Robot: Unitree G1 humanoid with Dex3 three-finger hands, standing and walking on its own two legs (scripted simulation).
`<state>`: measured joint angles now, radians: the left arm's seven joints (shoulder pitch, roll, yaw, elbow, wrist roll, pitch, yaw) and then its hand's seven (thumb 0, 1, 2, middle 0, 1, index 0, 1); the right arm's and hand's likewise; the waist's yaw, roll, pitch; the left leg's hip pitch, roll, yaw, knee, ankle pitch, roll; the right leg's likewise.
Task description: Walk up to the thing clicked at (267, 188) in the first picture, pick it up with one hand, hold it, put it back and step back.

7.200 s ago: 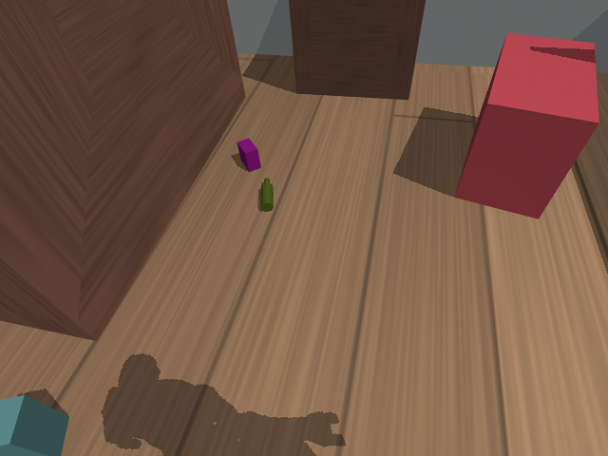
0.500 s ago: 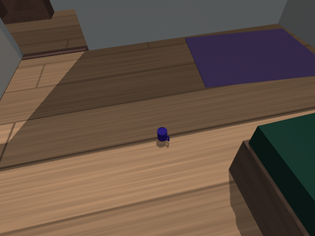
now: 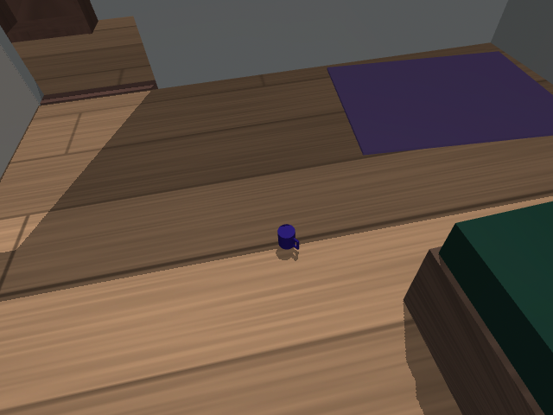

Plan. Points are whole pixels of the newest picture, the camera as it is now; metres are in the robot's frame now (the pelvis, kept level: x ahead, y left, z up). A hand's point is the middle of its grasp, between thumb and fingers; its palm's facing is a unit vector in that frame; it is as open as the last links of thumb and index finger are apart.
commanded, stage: stand
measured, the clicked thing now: out of the picture -0.73 +1.07 -0.75
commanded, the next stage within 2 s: walk up in 0.20 s
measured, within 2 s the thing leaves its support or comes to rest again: neither
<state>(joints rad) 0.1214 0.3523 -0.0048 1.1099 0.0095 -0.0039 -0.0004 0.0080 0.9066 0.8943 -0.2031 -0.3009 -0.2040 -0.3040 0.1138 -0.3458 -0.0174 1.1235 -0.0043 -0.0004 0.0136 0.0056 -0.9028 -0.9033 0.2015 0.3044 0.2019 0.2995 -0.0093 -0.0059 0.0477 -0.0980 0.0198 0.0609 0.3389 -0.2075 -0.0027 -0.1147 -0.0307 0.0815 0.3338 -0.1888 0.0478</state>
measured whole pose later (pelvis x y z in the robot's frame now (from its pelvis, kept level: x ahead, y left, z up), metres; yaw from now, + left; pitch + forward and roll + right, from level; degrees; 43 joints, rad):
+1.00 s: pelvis -0.02 +0.00 -0.02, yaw +14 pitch -3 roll -1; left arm 0.11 0.37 0.06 1.00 0.02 0.03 0.00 0.01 0.91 0.89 -0.20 -0.30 -0.20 -0.30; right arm 0.18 -0.37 -0.04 0.92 0.00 0.00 -0.01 0.01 -0.90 -0.90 0.20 0.30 0.20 0.30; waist 0.00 0.01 0.13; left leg -0.25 -0.04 -0.06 0.61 -0.31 0.03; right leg -0.19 -0.01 0.00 0.53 -0.28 0.00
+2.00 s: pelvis -0.01 -0.02 -0.01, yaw +22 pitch -2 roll -1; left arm 0.10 0.36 0.06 1.05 0.02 0.02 -0.02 0.01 0.91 0.89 -0.20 -0.30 -0.20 -0.30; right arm 0.15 -0.35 -0.01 1.03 -0.01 0.00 0.00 0.01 -0.90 -0.90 0.20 0.30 0.20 0.30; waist 0.02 0.00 0.07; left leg -0.21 -0.05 -0.13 0.49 -0.24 0.01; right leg -0.12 -0.05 -0.14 0.43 -0.27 0.01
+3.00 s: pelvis -0.01 -0.02 +0.00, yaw +19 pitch -2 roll +0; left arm 0.12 0.35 0.01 1.13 0.01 0.00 -0.01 0.01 0.91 0.89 -0.20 -0.30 -0.20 -0.30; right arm 0.14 -0.35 0.02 1.12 0.00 -0.01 0.00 0.01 -0.90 -0.90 0.20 0.30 0.20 0.30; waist 0.01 0.00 0.05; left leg -0.13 -0.02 -0.08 0.33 -0.16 -0.01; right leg -0.09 -0.03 -0.09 0.32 -0.20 0.00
